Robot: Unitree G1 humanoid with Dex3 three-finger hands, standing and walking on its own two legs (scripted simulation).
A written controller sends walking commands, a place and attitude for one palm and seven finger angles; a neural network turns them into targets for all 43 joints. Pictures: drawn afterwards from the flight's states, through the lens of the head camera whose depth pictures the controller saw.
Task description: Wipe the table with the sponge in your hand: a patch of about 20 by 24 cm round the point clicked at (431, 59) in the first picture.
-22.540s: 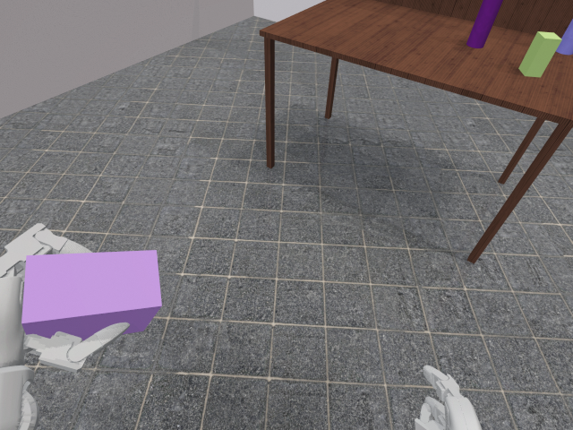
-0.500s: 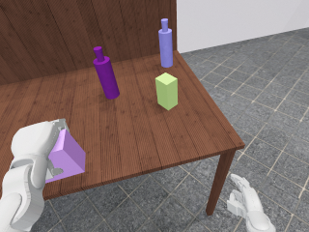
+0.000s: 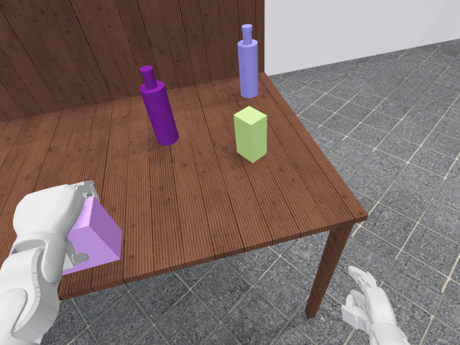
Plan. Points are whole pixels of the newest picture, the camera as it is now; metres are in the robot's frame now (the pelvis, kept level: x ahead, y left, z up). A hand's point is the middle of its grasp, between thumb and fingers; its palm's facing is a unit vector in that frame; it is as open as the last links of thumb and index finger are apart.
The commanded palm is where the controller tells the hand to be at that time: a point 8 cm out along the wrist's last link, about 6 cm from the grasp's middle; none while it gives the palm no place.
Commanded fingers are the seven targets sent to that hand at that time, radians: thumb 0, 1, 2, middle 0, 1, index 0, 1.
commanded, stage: move the sponge above the wiping area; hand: left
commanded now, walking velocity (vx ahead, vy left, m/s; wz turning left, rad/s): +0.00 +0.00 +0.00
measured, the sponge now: (80, 242) +0.23 +0.31 +0.07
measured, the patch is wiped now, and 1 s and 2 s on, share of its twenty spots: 0.00 0.00 0.00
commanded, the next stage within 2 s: lower the sponge onto the table in 1.66 s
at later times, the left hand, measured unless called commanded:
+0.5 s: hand (62, 230) +0.23 +0.33 +0.10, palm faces -0.01 -0.05 -1.00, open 9.8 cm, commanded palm +0.21 +0.32 +0.16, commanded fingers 0.00 0.10 1.30 -1.20 -1.60 -1.20 -1.60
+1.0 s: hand (64, 228) +0.24 +0.35 +0.09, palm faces -0.04 -0.04 -1.00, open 9.8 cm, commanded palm +0.22 +0.34 +0.15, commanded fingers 0.00 0.10 1.30 -1.20 -1.60 -1.20 -1.60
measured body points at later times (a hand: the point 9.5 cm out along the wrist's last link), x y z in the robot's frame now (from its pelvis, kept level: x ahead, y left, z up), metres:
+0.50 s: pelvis +0.01 +0.01 +0.00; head +0.01 -0.02 +0.45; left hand +0.23 +0.33 +0.15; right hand +0.25 -0.19 -0.08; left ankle -0.01 +0.12 -0.74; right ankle +0.05 -0.10 -0.74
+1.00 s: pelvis +0.01 +0.01 +0.00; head +0.02 -0.02 +0.45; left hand +0.24 +0.34 +0.14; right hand +0.24 -0.20 -0.09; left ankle -0.01 +0.12 -0.74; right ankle +0.05 -0.10 -0.74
